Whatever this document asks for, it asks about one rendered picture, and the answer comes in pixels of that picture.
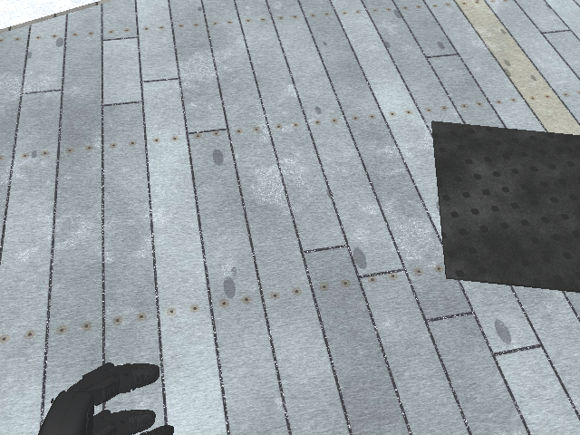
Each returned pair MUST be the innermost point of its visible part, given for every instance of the robot left hand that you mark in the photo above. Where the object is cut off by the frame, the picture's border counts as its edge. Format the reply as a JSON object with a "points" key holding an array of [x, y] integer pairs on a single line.
{"points": [[72, 411]]}

